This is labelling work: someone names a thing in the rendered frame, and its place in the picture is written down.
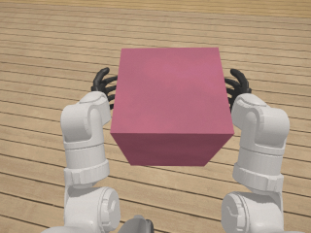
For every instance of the left robot upper arm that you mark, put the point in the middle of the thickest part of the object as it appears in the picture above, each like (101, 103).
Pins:
(90, 210)

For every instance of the right robot forearm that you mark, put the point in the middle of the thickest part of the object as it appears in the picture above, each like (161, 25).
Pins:
(264, 132)

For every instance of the robot left hand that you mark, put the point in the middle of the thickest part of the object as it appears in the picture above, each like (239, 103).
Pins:
(100, 85)

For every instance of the left robot forearm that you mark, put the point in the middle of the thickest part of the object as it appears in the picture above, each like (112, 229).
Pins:
(83, 139)

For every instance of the robot left thigh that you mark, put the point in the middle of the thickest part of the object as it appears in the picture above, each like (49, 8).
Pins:
(136, 225)

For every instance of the carton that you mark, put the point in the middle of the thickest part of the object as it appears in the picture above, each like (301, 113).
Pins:
(171, 106)

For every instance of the robot left shin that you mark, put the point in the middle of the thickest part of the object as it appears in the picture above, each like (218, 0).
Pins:
(138, 216)

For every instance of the robot right hand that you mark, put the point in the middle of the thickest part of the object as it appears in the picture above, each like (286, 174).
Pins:
(240, 87)

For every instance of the right robot upper arm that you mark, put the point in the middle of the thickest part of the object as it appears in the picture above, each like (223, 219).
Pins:
(248, 212)

